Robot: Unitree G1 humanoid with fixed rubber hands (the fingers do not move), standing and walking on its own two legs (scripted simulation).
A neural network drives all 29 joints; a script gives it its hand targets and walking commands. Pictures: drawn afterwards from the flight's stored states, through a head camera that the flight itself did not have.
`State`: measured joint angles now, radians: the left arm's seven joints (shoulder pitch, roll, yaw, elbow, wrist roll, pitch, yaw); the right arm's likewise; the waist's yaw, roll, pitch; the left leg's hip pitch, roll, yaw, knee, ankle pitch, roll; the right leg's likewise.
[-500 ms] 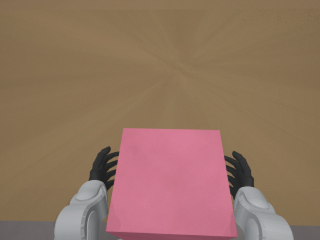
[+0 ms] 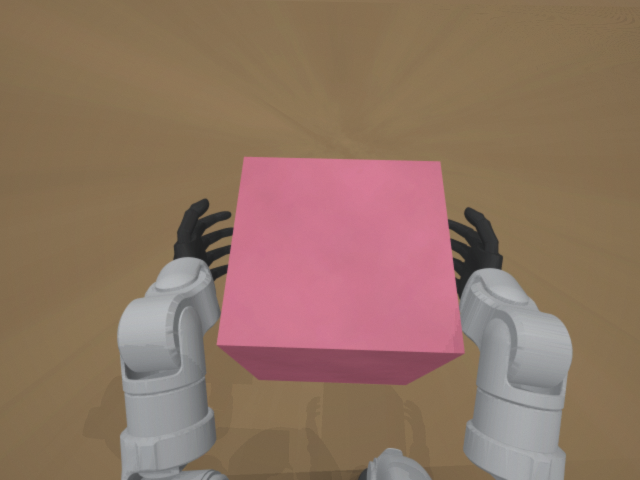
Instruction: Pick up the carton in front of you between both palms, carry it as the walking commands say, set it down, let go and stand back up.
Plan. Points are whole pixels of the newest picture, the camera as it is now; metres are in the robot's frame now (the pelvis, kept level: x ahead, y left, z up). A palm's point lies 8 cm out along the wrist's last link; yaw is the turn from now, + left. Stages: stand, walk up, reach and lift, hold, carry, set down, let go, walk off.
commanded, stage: carry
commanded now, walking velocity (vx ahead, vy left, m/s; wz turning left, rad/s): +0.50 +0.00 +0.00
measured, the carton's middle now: (336, 286) +0.33 -0.01 +0.07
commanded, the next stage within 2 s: none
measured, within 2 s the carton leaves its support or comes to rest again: neither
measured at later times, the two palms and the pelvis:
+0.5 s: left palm (247, 95) +0.68 +0.14 +0.13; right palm (424, 100) +0.69 -0.17 +0.13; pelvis +0.34 -0.01 +0.00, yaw -1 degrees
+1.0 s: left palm out of the picture +1.00 +0.13 +0.17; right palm (407, 4) +1.02 -0.18 +0.17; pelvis +0.67 -0.04 +0.03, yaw +0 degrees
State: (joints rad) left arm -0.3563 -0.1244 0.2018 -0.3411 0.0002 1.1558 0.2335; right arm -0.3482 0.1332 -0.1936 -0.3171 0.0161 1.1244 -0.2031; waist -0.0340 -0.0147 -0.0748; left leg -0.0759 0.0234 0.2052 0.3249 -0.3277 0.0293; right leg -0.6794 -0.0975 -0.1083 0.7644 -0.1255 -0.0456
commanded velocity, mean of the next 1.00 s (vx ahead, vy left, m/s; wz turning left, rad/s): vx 0.50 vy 0.00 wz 0.00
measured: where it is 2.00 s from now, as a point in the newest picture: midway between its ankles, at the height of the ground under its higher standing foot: (322, 197)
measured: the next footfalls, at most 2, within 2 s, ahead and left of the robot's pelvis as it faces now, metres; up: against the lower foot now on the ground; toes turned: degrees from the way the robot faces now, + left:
right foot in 0.08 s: +0.25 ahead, -0.11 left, +0.02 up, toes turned -8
left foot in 0.52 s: +0.54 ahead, +0.08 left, +0.05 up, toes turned +6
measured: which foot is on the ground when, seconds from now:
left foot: down 0.00-0.10, up 0.12-0.50, down 0.52-0.96, up 0.98-1.00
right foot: up 0.00-0.06, down 0.08-0.54, up 0.56-0.92, down 0.94-1.00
